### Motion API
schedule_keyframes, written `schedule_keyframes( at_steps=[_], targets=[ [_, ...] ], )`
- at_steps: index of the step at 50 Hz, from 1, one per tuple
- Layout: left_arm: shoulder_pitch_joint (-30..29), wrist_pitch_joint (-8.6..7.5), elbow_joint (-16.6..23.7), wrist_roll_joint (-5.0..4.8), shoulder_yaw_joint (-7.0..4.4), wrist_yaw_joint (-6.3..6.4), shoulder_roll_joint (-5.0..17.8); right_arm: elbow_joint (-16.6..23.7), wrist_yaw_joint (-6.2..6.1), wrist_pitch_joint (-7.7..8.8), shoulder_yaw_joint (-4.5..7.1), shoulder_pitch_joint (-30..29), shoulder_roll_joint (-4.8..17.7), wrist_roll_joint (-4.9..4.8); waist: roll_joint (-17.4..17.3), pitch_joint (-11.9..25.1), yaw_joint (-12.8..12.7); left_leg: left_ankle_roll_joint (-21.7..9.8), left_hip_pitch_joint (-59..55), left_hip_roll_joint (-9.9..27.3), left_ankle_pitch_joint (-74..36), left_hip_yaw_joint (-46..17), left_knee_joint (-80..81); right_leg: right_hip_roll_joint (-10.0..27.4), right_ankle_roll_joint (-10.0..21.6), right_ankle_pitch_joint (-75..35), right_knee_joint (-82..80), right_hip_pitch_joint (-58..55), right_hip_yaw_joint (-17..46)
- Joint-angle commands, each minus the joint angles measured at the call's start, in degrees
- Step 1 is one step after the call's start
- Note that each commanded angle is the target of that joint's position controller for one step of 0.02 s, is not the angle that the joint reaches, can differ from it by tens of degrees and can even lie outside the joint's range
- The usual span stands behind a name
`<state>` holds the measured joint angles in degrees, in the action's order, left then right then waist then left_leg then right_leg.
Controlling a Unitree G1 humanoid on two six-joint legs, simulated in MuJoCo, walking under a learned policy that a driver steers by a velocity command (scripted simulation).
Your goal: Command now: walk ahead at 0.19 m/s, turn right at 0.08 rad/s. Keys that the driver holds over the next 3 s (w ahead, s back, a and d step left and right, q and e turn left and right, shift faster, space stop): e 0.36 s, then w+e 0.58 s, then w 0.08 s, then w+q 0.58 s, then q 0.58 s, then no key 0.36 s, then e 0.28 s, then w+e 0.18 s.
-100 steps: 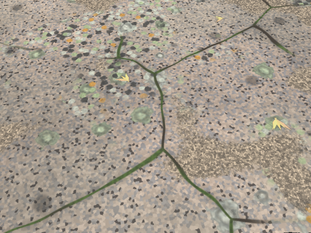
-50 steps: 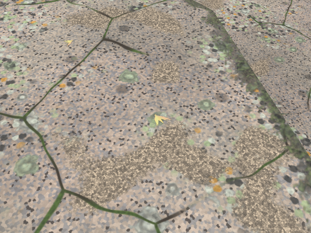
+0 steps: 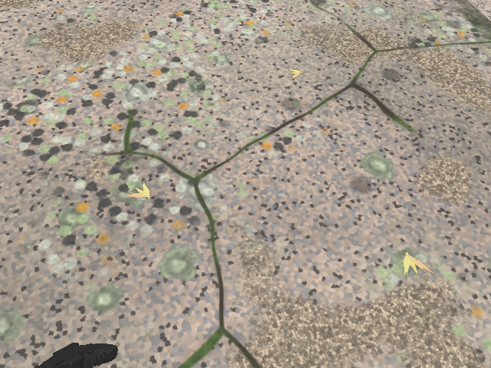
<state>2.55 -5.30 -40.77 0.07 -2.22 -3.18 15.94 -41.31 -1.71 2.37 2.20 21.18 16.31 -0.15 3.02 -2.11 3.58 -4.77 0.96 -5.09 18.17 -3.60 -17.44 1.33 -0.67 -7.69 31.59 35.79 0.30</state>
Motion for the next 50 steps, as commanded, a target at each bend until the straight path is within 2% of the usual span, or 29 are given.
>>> schedule_keyframes(
  at_steps=[1, 3, 4, 5, 6, 7, 8, 9, 10, 12, 14, 16, 18, 20, 23, 24, 25, 26, 27, 28, 30, 32, 35, 40, 45, 47, 48, 49, 50],
  targets=[
    [-2.5, -1.03, 3.8, -0.09, -1.23, -0.82, 5.0, 1.4, -0.36, 0.44, 2.66, 0.1, 9.2, 0.4, -8.5, 2.3, -1.1, -2.9, 1.3, 14.8, -41.1, -2.8, -2.2, -1.7, 2.8, 1.7, -2.2, -7.8, -0.8],
    [4.9, -1.24, 1.8, 0.45, -2.44, -0.67, 7.6, 1.9, -0.61, -0.09, 2.82, -2.3, 9.5, 0.28, -8.7, 6.1, -5.0, -1.9, -1.6, 13.5, -53.0, -1.4, -12.0, -4.5, 5.0, 4.2, -4.6, -14.8, -2.6],
    [9.6, -1.34, 1.1, 0.63, -3.19, -0.25, 9.5, 2.5, -0.71, -0.33, 2.62, -2.8, 9.3, 0.53, -6.7, 9.4, -7.5, 0.4, 0.6, 10.6, -51.0, 0.5, -22.1, -3.1, 6.9, -4.4, -7.0, -22.9, -0.9],
    [13.9, -1.01, 1.8, 1.27, -4.1, 0.28, 14.2, 4.5, -0.73, -0.03, 1.89, 0.0, 7.6, 2.1, 2.9, 17.0, -6.5, 3.9, 14.6, 5.9, -27.5, 1.9, -40.7, 8.3, 13.4, -26.7, -1.4, -40.7, 13.6],
    [13.3, -0.4, 2.0, 1.44, -3.3, 0.47, 13.1, 3.9, -0.12, 0.04, 0.7, 7.4, 4.1, 2.15, 11.5, 24.5, -3.0, 8.4, 30.8, -1.9, 20.7, -0.5, -58.0, 20.9, 24.7, -32.3, -3.5, -54.2, 34.6],
    [12.3, 0.68, 3.2, -0.33, -3.15, 0.81, 10.3, 3.4, 0.57, -0.15, 1.59, 4.9, 9.5, 1.11, 4.5, 25.1, -5.5, 8.2, 31.6, 0.6, 18.0, -5.6, -61.7, 18.2, 23.4, -16.0, -7.7, -50.1, 35.0],
    [8.1, 1.57, 4.3, -1.13, -2.92, 1.33, 9.2, 5.1, 0.66, -0.68, 2.07, -0.8, 10.4, -0.17, 1.8, 16.6, -5.5, 8.1, 35.5, 2.5, 14.2, -4.4, -61.9, 15.6, 21.1, -3.2, -10.0, -42.6, 29.9],
    [6.1, 2.49, 4.8, -1.3, -2.5, 1.86, 8.1, 5.8, 0.33, -1.25, 2.01, -4.0, 10.0, 0.08, -2.7, 11.3, -5.0, 8.0, 35.9, 4.1, 11.4, -3.4, -59.2, 13.5, 18.8, 4.9, -12.8, -34.2, 26.6],
    [4.6, 3.15, 5.3, -1.03, -2.41, 2.36, 8.1, 6.5, -0.13, -1.97, 2.11, -5.6, 9.6, 0.53, -3.8, 7.5, -3.9, 8.0, 34.0, 5.3, 9.0, -3.2, -55.3, 11.9, 17.4, 9.9, -15.0, -26.4, 24.8],
    [2.9, 3.94, 5.6, 0.04, -2.83, 2.68, 8.7, 6.7, -0.48, -2.7, 1.48, -4.1, 6.8, 0.79, 0.5, 4.7, -1.5, 8.2, 27.8, 5.6, 7.8, -1.5, -44.4, 7.4, 15.4, 12.9, -17.1, -16.8, 20.7],
    [3.8, 4.41, 5.5, 0.32, -3.54, 3.17, 9.8, 6.3, -0.97, -2.35, 0.97, -3.6, 5.1, 1.17, 3.1, 6.7, -1.9, 9.0, 24.7, 4.6, 7.5, -0.2, -37.8, 6.1, 15.6, 6.8, -16.0, -15.5, 18.8],
    [4.2, 5.03, 5.6, -0.29, -4.2, 3.76, 10.9, 6.2, -1.03, -2.18, 0.94, -4.4, 5.2, 1.09, 3.0, 9.6, -2.5, 9.4, 22.4, 4.4, 3.3, -0.7, -33.1, 5.8, 15.0, 9.0, -14.9, -15.9, 19.1],
    [4.2, 5.8, 5.8, -0.74, -4.49, 4.16, 11.2, 6.7, -0.89, -2.13, 1.11, -6.2, 5.5, 0.72, 3.6, 10.0, -3.3, 9.5, 21.2, 4.0, 0.1, -1.0, -29.5, 5.4, 13.9, 15.1, -14.6, -15.6, 20.8],
    [4.3, 6.48, 6.0, -1.14, -4.48, 4.44, 11.1, 7.5, -0.36, -1.64, 1.29, -7.5, 5.7, 0.45, 5.0, 10.3, -3.6, 9.0, 19.5, 3.4, -0.4, -0.3, -25.4, 4.6, 12.7, 29.2, -15.1, -14.7, 23.0],
    [4.3, 7.11, 6.4, -1.48, -4.05, 4.52, 10.1, 7.0, 0.38, -0.26, 1.83, -4.9, 5.1, -0.18, 5.7, 8.9, -1.1, 6.4, 9.7, 2.7, -2.9, 1.8, -12.7, 2.2, 9.6, 42.2, -12.6, -9.7, 24.5],
    [5.0, 6.99, 6.4, -1.47, -3.46, 4.44, 8.1, 6.5, 0.05, 0.08, 2.58, -2.1, 7.0, -0.07, 2.7, 7.9, 0.3, 4.2, 3.5, 7.4, 0.8, -2.0, -6.8, -0.6, 6.7, 45.3, -7.3, -4.1, 22.3],
    [5.8, 6.49, 7.2, -1.3, -2.23, 4.15, 2.9, 6.3, -0.41, -0.06, 3.71, 1.4, 11.5, 1.22, -9.8, 8.9, 0.5, -0.9, -2.1, 21.4, 15.9, -18.4, -0.2, -7.3, 2.7, 45.5, 10.9, 4.7, 11.9],
    [3.7, 5.07, 10.0, -1.54, -2.77, 3.9, 4.8, 6.0, 0.49, 0.29, 4.82, -0.5, 15.7, 3.13, -19.0, 3.2, -1.0, -7.0, 4.0, 28.3, 26.6, -36.0, 7.5, -7.1, 2.4, 39.0, 21.7, 13.5, 9.2],
    [4.1, 4.5, 9.4, -1.32, -3.81, 3.85, 8.6, 7.5, 0.24, 1.0, 4.2, -4.5, 12.7, 2.74, -14.7, 0.5, -2.5, -7.4, 5.9, 27.1, 27.4, -33.6, 7.7, -3.8, 2.2, 33.7, 27.1, 14.1, 10.8],
    [6.2, 4.63, 7.8, -1.24, -4.37, 3.69, 9.8, 7.7, -0.15, 1.34, 3.45, -6.6, 9.7, 1.47, -12.6, -0.3, -3.5, -5.2, 5.4, 24.2, 22.9, -26.9, 7.0, -3.4, 1.3, 29.4, 29.2, 14.4, 9.7],
    [8.5, 4.87, 6.0, -0.63, -4.23, 3.44, 8.1, 7.4, -0.56, 1.65, 2.79, -6.4, 7.8, 0.43, -11.1, 0.1, -3.0, -2.8, 4.2, 20.5, 13.0, -17.2, 7.0, -1.9, -0.8, 23.2, 33.9, 13.4, 7.2],
    [7.1, 4.67, 6.4, -0.92, -3.78, 3.03, 6.2, 6.3, -0.62, 2.35, 2.6, -3.9, 7.1, 1.03, -10.4, -0.3, -1.9, -2.4, 4.6, 19.0, 6.3, -10.4, 8.1, -0.8, -1.6, 18.4, 36.1, 12.6, 5.7],
    [4.2, 4.45, 7.6, -1.25, -3.39, 2.66, 5.1, 4.7, -0.31, 2.62, 2.87, -0.5, 7.2, 1.26, -10.0, -1.1, 0.1, -3.3, 1.7, 19.3, 0.9, -5.4, 8.8, 0.3, -2.6, 14.8, 32.6, 14.3, 5.5],
    [-1.1, 4.11, 9.6, -1.4, -2.53, 1.21, 3.3, 2.6, 0.11, 2.27, 3.87, 0.3, 9.6, 0.73, -10.3, -2.7, 2.0, -3.8, -0.6, 20.7, -6.8, 1.7, 9.3, 2.1, -3.0, 11.7, 18.7, 11.1, 2.6],
    [-5.7, 3.73, 11.7, -1.81, -1.68, -0.49, 2.4, -0.3, 0.59, 1.64, 4.71, 1.9, 11.3, -0.73, -9.3, -4.8, 3.0, -3.4, -3.0, 22.6, -11.8, 6.7, 7.6, 2.3, 0.7, 16.3, 8.8, 5.9, -1.8],
    [-5.0, 3.72, 12.1, -1.71, -1.96, -0.93, 3.3, -0.9, 0.71, 1.16, 5.11, 1.0, 12.4, -1.4, -9.9, -3.9, 1.3, -2.5, -3.6, 23.1, -23.3, 9.0, 4.1, 0.7, 3.3, 20.3, 5.7, 0.7, -4.1],
    [-2.6, 3.72, 11.7, -1.43, -2.52, -0.88, 4.3, -1.3, 0.65, 0.99, 5.28, 0.9, 13.2, -1.68, -10.5, -1.5, -0.7, -2.0, -2.9, 22.9, -36.6, 10.5, -0.5, -1.6, 4.9, 22.0, 4.3, -5.9, -5.7],
    [4.5, 3.74, 9.8, -1.35, -3.71, -0.64, 6.0, -1.6, 0.51, 0.81, 5.15, 0.3, 13.3, -2.0, -9.6, 3.2, -5.3, -0.9, -1.1, 21.6, -48.4, 13.2, -9.7, -4.3, 6.9, 19.4, 0.4, -17.1, -6.9],
    [14.5, 4.0, 6.8, -1.56, -5.58, 0.19, 9.3, -1.7, 0.37, 1.02, 4.36, 1.4, 11.8, -1.8, -7.6, 9.4, -9.9, 0.9, 5.7, 19.2, -49.4, 15.4, -21.9, -6.1, 9.0, 15.9, -1.6, -33.6, -6.1]
  ],
)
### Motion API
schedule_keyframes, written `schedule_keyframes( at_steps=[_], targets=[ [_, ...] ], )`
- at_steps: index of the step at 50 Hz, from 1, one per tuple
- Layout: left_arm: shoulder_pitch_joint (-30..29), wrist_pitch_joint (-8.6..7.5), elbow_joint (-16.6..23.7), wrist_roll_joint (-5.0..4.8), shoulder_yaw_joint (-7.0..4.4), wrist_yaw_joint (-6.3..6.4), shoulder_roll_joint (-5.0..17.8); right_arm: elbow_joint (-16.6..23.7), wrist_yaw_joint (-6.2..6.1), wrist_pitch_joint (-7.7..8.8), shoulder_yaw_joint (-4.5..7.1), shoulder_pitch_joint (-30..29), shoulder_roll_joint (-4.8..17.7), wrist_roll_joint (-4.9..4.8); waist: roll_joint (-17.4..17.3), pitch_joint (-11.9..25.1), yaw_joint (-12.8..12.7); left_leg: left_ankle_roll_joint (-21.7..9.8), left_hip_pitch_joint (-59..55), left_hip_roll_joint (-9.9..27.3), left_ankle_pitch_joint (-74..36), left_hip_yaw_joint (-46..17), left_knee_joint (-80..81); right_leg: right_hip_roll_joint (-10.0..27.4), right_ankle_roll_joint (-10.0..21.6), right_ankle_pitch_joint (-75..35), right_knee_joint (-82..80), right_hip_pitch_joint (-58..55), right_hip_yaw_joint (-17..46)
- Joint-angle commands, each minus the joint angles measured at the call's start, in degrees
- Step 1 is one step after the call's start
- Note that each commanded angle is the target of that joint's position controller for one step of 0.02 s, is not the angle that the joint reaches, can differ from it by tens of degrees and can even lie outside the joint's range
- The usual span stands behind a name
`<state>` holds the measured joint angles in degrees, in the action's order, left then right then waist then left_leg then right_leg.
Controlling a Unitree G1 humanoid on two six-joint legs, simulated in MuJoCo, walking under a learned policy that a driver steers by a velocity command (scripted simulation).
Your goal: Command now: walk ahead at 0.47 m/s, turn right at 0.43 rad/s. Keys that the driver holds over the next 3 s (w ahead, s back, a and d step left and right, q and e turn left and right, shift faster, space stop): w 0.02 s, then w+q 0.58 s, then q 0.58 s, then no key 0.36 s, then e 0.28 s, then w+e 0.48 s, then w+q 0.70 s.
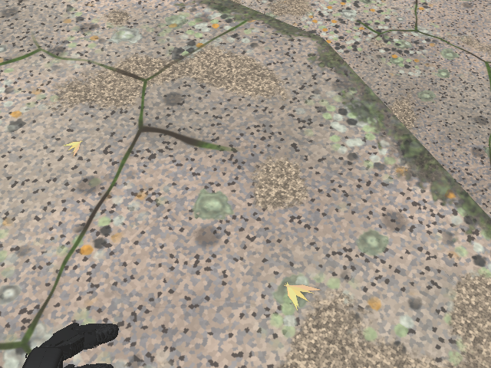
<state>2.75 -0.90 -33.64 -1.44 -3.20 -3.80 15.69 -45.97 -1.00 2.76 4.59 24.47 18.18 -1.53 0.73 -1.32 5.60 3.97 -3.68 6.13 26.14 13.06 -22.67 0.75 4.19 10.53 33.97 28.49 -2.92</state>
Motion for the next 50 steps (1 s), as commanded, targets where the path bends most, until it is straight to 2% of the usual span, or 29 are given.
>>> schedule_keyframes(
  at_steps=[1, 2, 3, 4, 5, 6, 7, 10, 14, 17, 21, 24, 25, 26, 27, 28, 29, 30, 31, 32, 33, 35, 39, 41, 44, 47, 48, 49, 50],
  targets=[
    [23.0, 0.17, -2.1, -0.41, -5.62, 2.21, 14.0, 4.6, -0.05, 1.21, -0.1, -1.0, 4.6, 2.3, 5.5, 15.1, -13.8, -5.2, 28.3, 4.7, -20.8, -1.8, -35.9, 7.3, 7.8, -2.9, -3.2, -45.4, 15.3],
    [21.4, -0.67, -1.0, -0.29, -5.33, 2.29, 18.0, 7.1, 0.35, 2.89, -1.68, 1.4, 1.2, 1.88, 16.0, 23.7, -9.8, -2.6, 45.6, -5.6, 8.1, -10.6, -53.0, 21.4, 18.6, 9.8, -14.1, -54.9, 48.4],
    [21.1, -1.41, -1.1, 0.55, -4.05, 2.04, 12.8, 7.0, 0.75, 4.15, 0.01, -4.5, 7.8, -0.9, 6.9, 20.7, -13.6, -3.1, 50.6, -2.9, 4.2, -17.6, -57.2, 21.3, 16.6, 10.5, -17.5, -51.3, 44.3],
    [18.8, -2.01, -2.1, 0.81, -3.19, 2.05, 10.4, 8.1, 0.92, 4.54, 0.09, -8.3, 8.3, -2.08, 6.7, 12.8, -12.7, -4.5, 52.6, -0.5, -0.2, -16.5, -55.9, 19.1, 14.0, 5.5, -16.7, -44.3, 34.0],
    [15.3, -2.48, -2.4, 0.69, -2.42, 2.03, 8.4, 7.3, 0.55, 4.41, -0.09, -8.8, 7.5, -1.06, 2.3, 8.2, -10.1, -4.8, 49.5, 2.3, -5.2, -16.4, -51.8, 16.4, 11.7, -0.4, -17.2, -35.4, 26.6],
    [12.1, -2.87, -2.4, 1.06, -1.77, 1.97, 6.3, 6.6, 0.51, 3.91, 0.15, -8.6, 7.2, 0.11, 2.7, 5.6, -8.0, -4.6, 46.4, 3.6, -8.5, -16.8, -48.1, 13.9, 10.6, -5.2, -18.4, -29.3, 21.5],
    [10.2, -3.24, -2.5, 1.61, -1.47, 2.02, 5.3, 5.6, 0.89, 3.04, 0.17, -6.5, 6.7, 0.12, 4.1, 4.3, -6.1, -4.5, 42.9, 4.4, -11.3, -17.3, -46.9, 12.2, 9.7, -8.4, -20.3, -25.1, 17.5],
    [9.5, -4.91, -4.5, 1.96, -1.83, 2.19, 5.8, 4.3, 1.12, 0.96, -0.25, -4.7, 3.8, -0.1, 2.5, 1.7, -4.1, -3.1, 41.6, 3.2, -15.7, -17.8, -44.0, 11.4, 9.4, -18.3, -23.9, -20.1, 9.5],
    [9.8, -5.56, -6.5, 2.27, -1.72, 2.93, 6.0, 6.1, 1.25, 1.19, -0.65, -10.4, 2.2, 0.22, 2.1, -1.8, -5.5, -2.9, 42.6, 0.3, -29.2, -18.4, -29.1, 8.7, 6.4, -20.3, -26.0, -19.2, 0.6],
    [12.2, -5.48, -8.1, 1.77, -1.92, 3.62, 7.3, 7.9, 2.53, 1.64, -1.61, -16.9, 0.3, 0.26, 1.0, -3.7, -8.4, -4.1, 41.1, -0.9, -35.7, -14.7, -18.5, 9.7, 4.8, -19.7, -27.8, -21.7, -1.9],
    [15.6, -3.69, -10.5, 1.05, -2.47, 4.27, 8.9, 11.3, 4.42, 1.86, -1.9, -22.0, 0.2, 0.24, 0.3, -4.9, -9.8, -6.6, 45.7, -2.1, -31.0, -12.9, -12.1, 13.2, 4.1, -27.3, -23.9, -33.1, -3.6],
    [14.7, -1.95, -10.3, 0.96, -3.09, 5.22, 11.3, 12.7, 5.12, 1.22, -0.77, -19.6, 2.6, 0.42, 3.3, -0.2, -6.7, -9.7, 39.5, -6.6, -21.2, -8.1, -12.4, 13.9, 2.6, -53.0, -13.4, -38.0, -5.7],
    [14.3, -1.41, -10.0, 1.06, -3.22, 5.59, 12.0, 12.2, 5.0, 0.85, 0.12, -15.3, 4.3, 0.45, 4.4, 2.8, -4.2, -11.0, 33.7, -8.7, -18.1, -7.0, -12.9, 13.5, 2.0, -60.0, -6.2, -37.9, -6.2],
    [13.4, -1.09, -9.6, 0.94, -3.13, 5.89, 12.1, 10.8, 4.43, 0.65, 1.56, -7.5, 7.0, 0.37, 3.9, 7.0, 0.3, -13.0, 22.0, -10.6, -19.0, -7.1, -10.7, 12.2, 0.9, -59.9, 5.0, -33.5, -7.1],
    [13.6, -1.51, -8.7, 1.33, -2.4, 6.13, 10.9, 9.5, 3.39, 0.14, 3.09, 1.0, 10.8, 0.27, -0.7, 12.4, 4.5, -16.0, 4.6, -6.0, -20.9, -16.2, -8.1, 9.6, -1.0, -44.8, 21.3, -21.1, -7.3],
    [21.2, -3.02, -6.3, 3.01, 0.45, 4.64, 1.9, 9.7, 3.08, 0.54, 3.96, 0.6, 15.8, 0.0, -16.1, 18.1, -2.7, -28.0, -17.1, 9.6, -12.2, -48.8, -5.1, -3.5, -5.0, 16.0, 43.8, 6.3, -2.9],
    [15.8, -5.44, -6.1, 1.45, -0.08, 3.43, 6.8, 10.7, 2.93, 0.92, 2.66, 2.4, 10.8, 0.19, -9.9, 24.6, 1.6, -29.6, -21.3, 12.1, -6.5, -61.7, 2.9, -4.8, -4.3, 22.3, 50.0, 13.0, 9.7],
    [9.9, -6.74, -3.8, -0.79, -0.74, 2.76, 9.3, 10.7, 2.69, 1.18, 2.01, -0.1, 8.6, 0.85, -6.5, 16.0, 2.0, -25.8, -15.7, 10.6, -9.0, -53.2, 4.9, -1.4, -3.0, 17.1, 48.1, 17.0, 10.9],
    [7.7, -7.4, -2.8, -0.39, -0.29, 2.98, 8.5, 11.6, 2.6, 1.32, 1.75, -4.6, 7.9, 0.87, -0.5, 9.6, -0.7, -24.0, -6.3, 8.6, -19.2, -46.5, 4.9, 0.8, -2.8, 13.2, 42.9, 15.8, 10.1],
    [7.1, -7.31, -3.1, 1.02, -0.59, 3.46, 8.5, 12.6, 2.58, 1.29, 1.38, -8.8, 6.8, 0.93, 2.4, 5.2, -3.2, -22.8, 2.0, 6.5, -32.7, -40.5, 4.7, 2.2, -3.6, 12.2, 38.4, 12.9, 9.0],
    [8.5, -6.6, -3.3, 1.83, -0.97, 3.67, 9.0, 13.4, 2.26, 1.27, 0.99, -10.8, 6.0, 1.65, 1.3, 4.6, -5.3, -22.6, 7.5, 5.3, -42.3, -36.6, 5.1, 3.2, -4.5, 11.6, 36.7, 8.5, 9.1],
    [10.8, -4.97, -3.8, 2.47, -0.79, 4.11, 7.9, 13.3, 1.75, 1.12, 0.96, -12.4, 6.1, 1.59, -0.1, 3.9, -7.3, -22.3, 14.1, 3.4, -52.6, -31.8, 5.7, 3.3, -7.1, 10.7, 31.4, 5.1, 7.7],
    [8.0, -3.32, -3.4, 2.6, 0.51, 4.92, 4.8, 11.7, 0.08, -0.59, 1.82, -12.0, 8.7, 0.78, -3.7, 6.0, -6.5, -18.1, 21.4, -2.7, -56.0, -24.1, 2.8, -0.7, -10.1, -1.0, 14.3, -1.4, 4.8],
    [4.6, -3.1, -2.8, 2.11, 0.51, 4.63, 5.0, 11.0, -0.62, -1.92, 1.87, -10.7, 8.7, 0.3, -5.7, 7.9, -4.8, -15.5, 21.2, -3.8, -49.6, -24.9, 1.2, -2.7, -10.1, -8.5, 7.3, -4.4, 4.9],
    [1.0, -2.94, -1.7, 1.63, 0.02, 4.22, 6.1, 10.6, -1.05, -3.16, 1.78, -9.9, 8.1, 0.37, -7.1, 8.0, -3.8, -14.0, 17.9, -2.6, -40.1, -30.6, -2.1, -3.8, -9.5, -8.7, 0.7, -4.6, 7.3],
    [3.6, -3.84, -2.2, 1.9, -1.23, 3.99, 7.9, 11.7, -1.36, -3.45, 1.5, -12.7, 6.8, 0.49, -8.7, 7.1, -6.5, -12.1, 15.0, -2.6, -32.7, -36.5, -8.0, -2.9, -6.9, -9.4, -7.6, -7.9, 8.9],
    [5.6, -4.35, -2.5, 2.42, -1.64, 4.22, 8.8, 12.3, -1.28, -3.3, 1.05, -13.0, 5.3, 0.64, -7.7, 7.9, -7.5, -10.1, 16.6, -5.1, -28.0, -35.6, -12.7, 0.1, -5.0, -16.9, -11.6, -13.7, 9.6],
    [8.1, -4.32, -2.1, 3.38, -2.18, 4.88, 12.0, 13.2, -1.15, -3.0, -0.06, -11.2, 1.8, 1.63, 1.0, 12.7, -7.0, -7.1, 22.9, -9.9, -10.6, -29.8, -25.8, 11.8, -0.4, -33.2, -10.6, -25.0, 19.2],
    [9.0, -3.12, -2.9, 4.66, -2.4, 5.02, 13.2, 13.4, -0.88, -2.99, -0.46, -2.0, 1.3, 0.9, 15.7, 17.0, -2.3, -3.9, 35.1, -16.0, 16.7, -24.6, -36.9, 24.4, 11.3, -40.8, -11.2, -35.5, 37.2]
  ],
)
Over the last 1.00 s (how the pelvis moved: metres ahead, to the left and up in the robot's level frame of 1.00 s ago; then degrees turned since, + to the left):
0.30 -0.07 -0.02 -33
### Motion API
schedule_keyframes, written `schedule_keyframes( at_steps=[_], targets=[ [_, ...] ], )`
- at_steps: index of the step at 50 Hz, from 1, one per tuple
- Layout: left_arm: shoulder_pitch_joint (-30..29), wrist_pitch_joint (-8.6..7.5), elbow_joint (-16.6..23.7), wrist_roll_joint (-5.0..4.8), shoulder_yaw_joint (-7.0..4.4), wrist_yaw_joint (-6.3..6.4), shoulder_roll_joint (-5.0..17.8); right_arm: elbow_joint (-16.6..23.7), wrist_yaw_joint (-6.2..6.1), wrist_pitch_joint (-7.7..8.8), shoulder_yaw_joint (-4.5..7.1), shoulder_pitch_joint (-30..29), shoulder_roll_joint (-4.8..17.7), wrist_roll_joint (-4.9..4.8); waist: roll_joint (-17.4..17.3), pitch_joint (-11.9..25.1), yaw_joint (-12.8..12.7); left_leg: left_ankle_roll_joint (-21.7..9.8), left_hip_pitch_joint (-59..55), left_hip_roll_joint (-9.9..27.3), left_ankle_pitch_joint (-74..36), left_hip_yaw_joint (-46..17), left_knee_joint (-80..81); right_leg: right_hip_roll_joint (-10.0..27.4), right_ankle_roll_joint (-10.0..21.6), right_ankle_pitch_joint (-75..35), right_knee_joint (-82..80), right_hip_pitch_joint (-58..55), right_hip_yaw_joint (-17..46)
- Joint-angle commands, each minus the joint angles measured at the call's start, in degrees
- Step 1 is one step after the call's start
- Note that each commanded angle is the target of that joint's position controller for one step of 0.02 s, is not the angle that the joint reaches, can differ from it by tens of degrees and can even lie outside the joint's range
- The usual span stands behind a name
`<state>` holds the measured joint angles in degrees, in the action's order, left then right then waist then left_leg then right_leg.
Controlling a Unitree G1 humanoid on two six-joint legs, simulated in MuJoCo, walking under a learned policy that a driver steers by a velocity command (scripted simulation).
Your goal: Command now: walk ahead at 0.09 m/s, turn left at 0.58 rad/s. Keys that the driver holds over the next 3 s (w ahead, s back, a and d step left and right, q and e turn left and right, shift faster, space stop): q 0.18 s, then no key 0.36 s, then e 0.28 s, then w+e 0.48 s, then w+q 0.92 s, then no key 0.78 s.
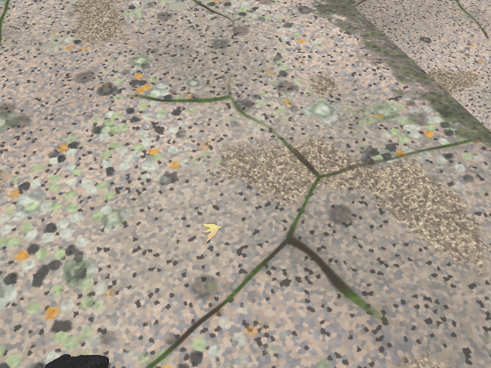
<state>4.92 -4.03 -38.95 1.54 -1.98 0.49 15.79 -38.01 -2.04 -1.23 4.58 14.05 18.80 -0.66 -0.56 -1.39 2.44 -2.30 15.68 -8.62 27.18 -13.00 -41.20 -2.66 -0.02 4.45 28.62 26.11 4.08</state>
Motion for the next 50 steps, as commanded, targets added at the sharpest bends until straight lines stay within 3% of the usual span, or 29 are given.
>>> schedule_keyframes(
  at_steps=[1, 2, 3, 6, 11, 14, 16, 18, 19, 20, 21, 22, 25, 29, 31, 33, 34, 35, 36, 39, 41, 42, 43, 44, 45, 46, 47, 48, 50],
  targets=[
    [5.5, 0.83, 3.2, -0.21, -3.44, 0.73, 10.2, 3.3, 0.37, 0.63, 0.84, 10.7, 6.7, 0.03, 13.3, 16.5, 0.4, 4.7, 18.9, 4.0, 12.7, 2.4, -26.8, 28.9, 17.6, -21.9, -6.9, -30.6, 33.6],
    [4.1, 1.35, 4.2, -0.54, -2.55, 0.96, 7.0, 2.9, 0.22, -0.28, 1.91, 5.7, 9.7, -0.51, 8.3, 12.1, -1.8, 5.9, 20.0, 5.8, 7.9, 3.9, -30.6, 24.5, 15.1, -14.6, -6.9, -26.5, 25.2],
    [2.3, 2.07, 4.5, -0.33, -2.15, 1.06, 6.1, 3.0, -0.2, -1.34, 2.14, 3.3, 9.3, -0.58, 5.4, 9.8, -1.8, 6.6, 20.0, 6.9, 4.1, 5.2, -31.6, 21.0, 12.9, -8.1, -7.9, -22.4, 19.5],
    [-0.3, 3.23, 4.1, -0.06, -2.32, 1.7, 7.1, 4.4, -0.21, -2.56, 1.23, 1.6, 5.3, -0.55, 8.1, 4.5, -1.3, 7.3, 16.0, 8.4, -1.8, 9.2, -27.1, 15.4, 11.7, -3.4, -12.0, -12.5, 8.4],
    [0.9, 3.9, 2.4, -0.56, -3.14, 1.82, 8.4, 6.2, 0.46, -1.71, -0.06, -1.5, 2.4, 0.17, 8.7, 8.2, -3.2, 6.6, 10.3, 10.6, -2.9, 11.3, -13.4, 17.5, 14.2, -9.5, -11.6, -15.8, 3.5],
    [1.0, 4.32, 1.4, -1.33, -3.48, 1.07, 9.7, 5.8, 1.1, -1.61, -0.18, -1.2, 2.9, 0.3, 9.7, 8.6, -3.5, 5.3, 5.3, 10.0, -4.1, 12.7, -5.2, 18.4, 14.5, -8.2, -11.2, -15.6, 2.9],
    [0.8, 4.56, 0.6, -2.19, -3.43, 0.67, 10.0, 5.0, 1.55, -1.59, -0.09, 0.3, 2.9, 0.42, 9.4, 8.1, -2.4, 3.6, 1.3, 9.1, -8.1, 13.8, 3.6, 18.2, 13.3, -5.6, -9.3, -15.1, 2.5],
    [2.7, 4.72, -1.2, -3.16, -2.92, 0.47, 8.6, 3.6, 1.92, -1.46, 0.11, 2.8, 3.3, 0.86, 7.8, 7.0, -0.9, 0.6, -7.4, 7.8, -16.1, 14.2, 16.5, 15.8, 8.8, 0.0, -5.7, -10.2, 0.2],
    [4.9, 4.46, -1.9, -2.25, -1.98, 0.03, 5.5, 4.2, 1.63, -1.51, 0.53, 2.9, 6.0, 1.37, 0.0, 7.1, -2.0, -2.2, -12.5, 15.1, -21.1, 4.1, 21.3, 11.8, 3.4, 8.6, 1.8, -4.6, -3.9],
    [4.5, 3.95, 0.0, -0.36, -1.09, -0.11, 2.4, 5.8, 1.29, -1.68, 1.12, -1.1, 10.4, 2.1, -15.0, 4.8, -4.4, -9.8, -8.3, 26.8, -24.6, -9.7, 24.0, 4.2, -1.9, 22.7, 7.7, 2.7, -9.8],
    [-0.8, 4.0, 0.5, -0.33, -2.2, 0.47, 6.7, 6.3, 1.38, -0.68, 0.45, -1.3, 7.4, 3.37, -11.5, 3.9, 0.0, -13.7, -2.8, 28.0, -22.8, -10.5, 25.5, 5.2, -2.8, 27.5, 17.0, 0.7, -4.1],
    [0.1, 4.26, 0.0, -1.28, -2.84, 0.49, 7.5, 5.6, 1.4, 0.39, -0.3, -3.2, 5.5, 3.67, -10.5, 3.2, -1.5, -13.2, -2.1, 26.1, -23.6, -7.4, 25.2, 5.3, -3.0, 26.5, 21.5, 1.1, -2.8],
    [4.3, 5.11, -3.3, -0.96, -3.34, 0.97, 7.0, 4.3, 1.31, 2.05, -0.97, -6.6, 3.5, 1.91, -8.6, 3.7, -3.3, -9.5, -4.7, 21.2, -36.0, -0.4, 21.6, 5.9, -4.6, 21.3, 24.9, 0.6, -1.6],
    [4.7, 5.0, -4.4, -1.92, -1.52, 0.22, 3.0, 2.1, 1.46, 1.64, -1.72, -6.0, 0.5, 1.92, -7.2, 6.4, -2.4, -9.3, -8.2, 19.6, -42.6, 3.5, 18.4, 6.1, -5.4, 18.7, 12.8, -6.3, -3.0],
    [4.6, 5.11, -4.3, -2.44, -1.65, -0.01, 4.4, 1.1, 1.29, 1.2, -1.16, -6.2, 2.2, 1.68, -7.5, 6.1, -2.4, -9.5, -8.6, 20.1, -40.9, 3.0, 17.3, 5.2, -5.0, 14.5, 5.8, -9.1, -4.5],
    [4.6, 5.08, -3.8, -2.07, -1.95, -0.06, 6.8, -0.1, 0.83, 0.86, -0.22, -4.7, 4.5, 0.77, -6.1, 4.7, -2.8, -7.2, -8.1, 19.3, -34.4, 3.3, 16.4, 4.6, -3.3, 3.0, -3.2, -11.9, -4.6],
    [3.8, 5.11, -2.9, -1.63, -2.39, 0.14, 9.4, -0.3, 0.5, 1.02, 0.07, -3.5, 4.8, 0.95, -3.3, 4.7, -1.8, -4.9, -7.3, 17.7, -27.7, 4.1, 15.2, 6.6, -1.8, -6.7, -2.4, -12.9, -1.6],
    [3.5, 5.22, -2.9, -1.83, -3.17, 0.39, 12.3, 0.1, 0.34, 1.25, 0.33, -1.9, 4.8, 1.75, 2.5, 4.3, 0.5, -2.9, -5.5, 14.0, -21.4, 7.3, 13.9, 8.0, 0.4, -12.8, 0.7, -12.4, 0.6],
    [3.8, 5.32, -3.2, -2.66, -3.45, 0.41, 11.5, 0.3, -0.12, 1.2, 0.35, -3.2, 4.3, 2.21, 5.5, 3.9, -0.5, -0.8, -5.5, 11.2, -18.8, 11.4, 12.3, 8.3, 3.1, -8.9, 0.0, -9.8, 2.7],
    [3.7, 4.99, -2.4, -2.1, -3.54, 0.93, 10.3, 1.0, -1.19, 0.13, 0.77, -6.0, 2.1, 1.52, 8.6, 2.5, -1.7, 0.8, -4.4, 8.8, -16.4, 15.2, 6.7, 10.6, 6.2, -2.4, -3.8, -5.7, 10.1],
    [4.6, 4.84, -1.9, -1.88, -3.68, 1.28, 10.4, 1.8, -1.14, -0.3, 0.95, -6.4, 0.8, 1.45, 10.4, 2.8, -2.3, 0.7, -2.9, 8.0, -13.6, 14.9, 5.3, 11.7, 7.7, -0.4, -4.9, -5.5, 14.2],
    [5.6, 4.91, -2.0, -2.12, -3.69, 1.38, 10.0, 2.0, -0.84, -0.08, 1.06, -5.6, 0.2, 1.56, 10.2, 4.4, -1.9, 0.2, -3.7, 7.7, -6.5, 14.8, 6.2, 11.1, 8.1, 8.4, -4.9, -5.2, 14.9],
    [5.2, 4.93, -1.6, -2.46, -3.59, 1.34, 9.3, 2.1, -0.46, 0.37, 1.28, -4.4, 0.3, 1.5, 8.3, 4.5, -1.0, -0.9, -4.7, 8.8, 1.1, 13.3, 8.7, 9.6, 7.6, 21.2, -3.8, -2.7, 14.0],
    [2.6, 4.8, -0.1, -2.66, -3.28, 1.21, 8.1, 1.3, -0.21, 0.96, 1.84, -1.3, 1.9, 1.3, 3.2, 2.4, 0.8, -3.3, -8.1, 12.8, 8.5, 8.8, 14.8, 6.5, 5.3, 33.2, 0.4, 5.0, 9.6],
    [-1.3, 4.61, 2.0, -3.06, -2.87, 1.2, 6.4, -0.3, -0.07, 1.76, 2.62, 4.8, 4.8, 0.98, -4.3, 0.7, 3.7, -7.3, -14.4, 21.8, 17.1, -2.4, 24.2, 2.4, 2.2, 33.7, 11.8, 15.5, 2.0],
    [-4.0, 4.25, 4.4, -3.05, -2.54, 1.0, 5.4, -1.3, 0.3, 2.93, 3.49, 6.5, 8.6, 1.54, -11.5, -0.6, 4.0, -12.8, -15.4, 34.1, 19.9, -18.8, 32.8, 3.3, 1.0, 29.1, 28.0, 22.0, -1.2],
    [-3.1, 4.0, 4.2, -2.9, -3.48, 0.9, 7.8, -0.8, -0.01, 4.09, 2.69, 5.1, 6.8, 2.21, -5.7, -1.2, 2.1, -14.2, -12.8, 35.5, 17.5, -20.4, 32.9, 6.1, 1.1, 26.3, 35.8, 23.0, 2.5],
    [0.2, 4.02, 3.0, -3.18, -3.96, 0.52, 8.2, -0.3, -0.33, 4.76, 2.16, 1.5, 5.3, 1.46, -4.2, -2.1, -0.7, -12.5, -12.1, 33.2, 14.7, -15.3, 32.8, 7.1, 0.8, 22.4, 38.3, 23.1, 3.3],
    [2.6, 4.08, 1.8, -3.14, -3.81, -0.1, 6.8, 0.0, -0.51, 5.23, 1.8, -1.8, 4.6, 0.58, -5.3, -2.2, -1.8, -8.5, -11.2, 28.7, 5.9, -3.7, 33.9, 8.7, -0.5, 16.0, 38.5, 21.3, 1.9]
  ],
)
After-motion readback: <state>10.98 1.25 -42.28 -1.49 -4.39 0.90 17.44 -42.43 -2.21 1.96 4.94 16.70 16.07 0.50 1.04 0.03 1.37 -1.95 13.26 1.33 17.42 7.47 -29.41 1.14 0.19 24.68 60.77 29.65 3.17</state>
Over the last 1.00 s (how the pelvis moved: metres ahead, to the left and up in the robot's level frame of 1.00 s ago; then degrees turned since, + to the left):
0.53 0.02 0.00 27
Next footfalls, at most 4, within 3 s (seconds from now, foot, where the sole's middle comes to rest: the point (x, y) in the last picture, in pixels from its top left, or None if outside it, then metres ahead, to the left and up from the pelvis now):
0.38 left None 0.05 0.13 -0.76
0.68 right None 0.08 -0.11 -0.76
1.28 right None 0.18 -0.18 -0.76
1.80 left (276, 333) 0.55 -0.07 -0.76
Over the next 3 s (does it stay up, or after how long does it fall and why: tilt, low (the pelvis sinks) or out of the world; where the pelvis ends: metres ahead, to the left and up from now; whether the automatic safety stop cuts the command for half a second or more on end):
stays up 0.79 -0.15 0.01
